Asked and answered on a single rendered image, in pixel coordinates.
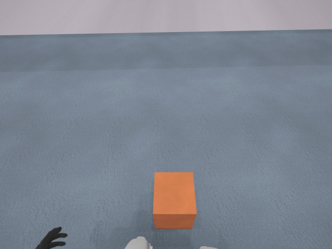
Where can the carton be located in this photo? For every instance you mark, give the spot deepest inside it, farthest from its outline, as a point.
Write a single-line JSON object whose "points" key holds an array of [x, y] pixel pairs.
{"points": [[174, 204]]}

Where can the robot left thigh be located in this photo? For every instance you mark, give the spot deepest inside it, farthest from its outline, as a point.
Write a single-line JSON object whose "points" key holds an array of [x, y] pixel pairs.
{"points": [[138, 244]]}

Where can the left robot hand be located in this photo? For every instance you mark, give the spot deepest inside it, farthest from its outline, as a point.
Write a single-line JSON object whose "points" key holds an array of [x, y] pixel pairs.
{"points": [[46, 242]]}

